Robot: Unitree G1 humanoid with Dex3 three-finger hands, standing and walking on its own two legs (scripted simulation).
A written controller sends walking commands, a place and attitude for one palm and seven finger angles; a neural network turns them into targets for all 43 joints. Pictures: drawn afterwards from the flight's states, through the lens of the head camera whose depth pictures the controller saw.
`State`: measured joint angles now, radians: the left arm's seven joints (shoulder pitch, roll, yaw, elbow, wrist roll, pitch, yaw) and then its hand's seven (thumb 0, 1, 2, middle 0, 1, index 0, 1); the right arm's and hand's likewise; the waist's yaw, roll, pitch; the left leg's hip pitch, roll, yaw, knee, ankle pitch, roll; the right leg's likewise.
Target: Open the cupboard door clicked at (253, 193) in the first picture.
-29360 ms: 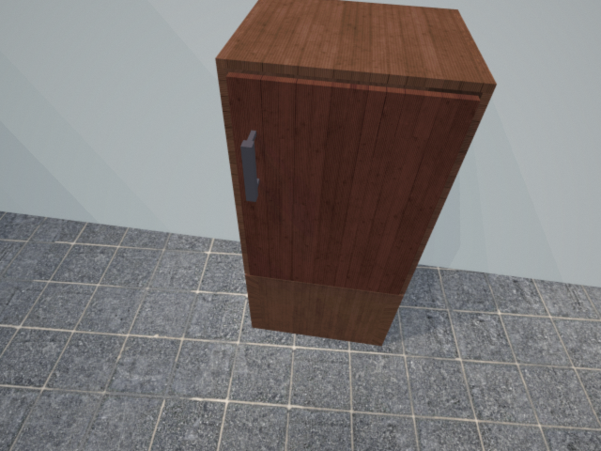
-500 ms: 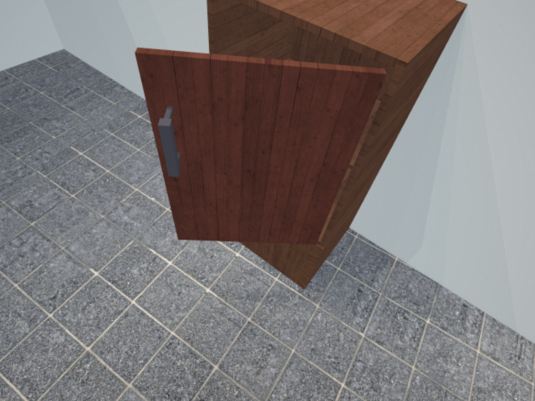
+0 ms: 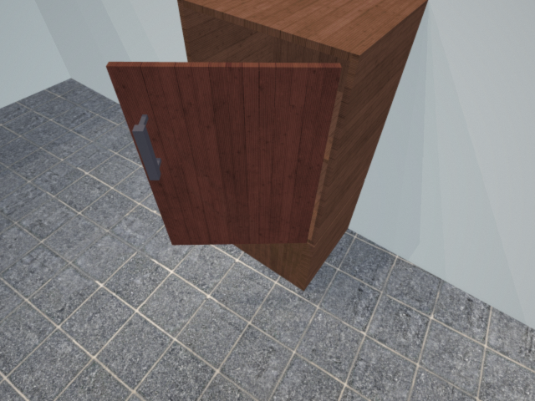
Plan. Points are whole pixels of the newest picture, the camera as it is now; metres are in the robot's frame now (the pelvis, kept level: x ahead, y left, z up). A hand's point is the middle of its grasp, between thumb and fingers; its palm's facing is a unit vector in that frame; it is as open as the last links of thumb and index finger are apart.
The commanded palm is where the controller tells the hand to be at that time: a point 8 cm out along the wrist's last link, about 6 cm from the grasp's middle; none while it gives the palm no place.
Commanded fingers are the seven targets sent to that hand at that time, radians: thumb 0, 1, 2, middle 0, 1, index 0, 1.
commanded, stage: come to a stop and stand still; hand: left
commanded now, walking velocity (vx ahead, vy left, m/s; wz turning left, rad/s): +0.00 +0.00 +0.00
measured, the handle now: (149, 148) +0.60 +0.28 +0.02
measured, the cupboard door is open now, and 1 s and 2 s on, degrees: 38 38 38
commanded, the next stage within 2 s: look again from close up in 0.90 s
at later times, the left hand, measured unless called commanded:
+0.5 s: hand out of the picture +0.02 +0.16 -0.18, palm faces +0.03 -0.99 -0.16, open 7.4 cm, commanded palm none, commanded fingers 0.00 0.90 0.90 -0.20 -0.30 -0.20 -0.30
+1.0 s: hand out of the picture +0.04 +0.19 -0.18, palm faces +0.02 -0.98 -0.18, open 7.4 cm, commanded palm none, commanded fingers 0.00 0.90 0.90 -0.20 -0.30 -0.20 -0.30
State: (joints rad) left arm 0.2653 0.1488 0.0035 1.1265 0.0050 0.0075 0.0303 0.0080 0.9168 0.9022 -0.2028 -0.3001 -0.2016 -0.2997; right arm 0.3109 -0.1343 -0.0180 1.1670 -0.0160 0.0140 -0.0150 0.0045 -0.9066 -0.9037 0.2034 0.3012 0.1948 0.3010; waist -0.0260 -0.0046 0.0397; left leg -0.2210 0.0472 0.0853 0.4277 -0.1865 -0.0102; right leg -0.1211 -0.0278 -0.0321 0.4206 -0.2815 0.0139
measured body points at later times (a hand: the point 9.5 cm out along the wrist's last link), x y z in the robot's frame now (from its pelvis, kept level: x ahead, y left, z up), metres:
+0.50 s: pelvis +0.02 +0.00 +0.00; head +0.04 +0.01 +0.45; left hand +0.02 +0.22 -0.17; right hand +0.03 -0.23 -0.15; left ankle +0.03 +0.12 -0.74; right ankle -0.03 -0.13 -0.74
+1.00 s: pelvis +0.04 +0.01 +0.00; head +0.05 +0.03 +0.45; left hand +0.04 +0.24 -0.16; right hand +0.04 -0.21 -0.15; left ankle +0.03 +0.12 -0.74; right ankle -0.03 -0.13 -0.74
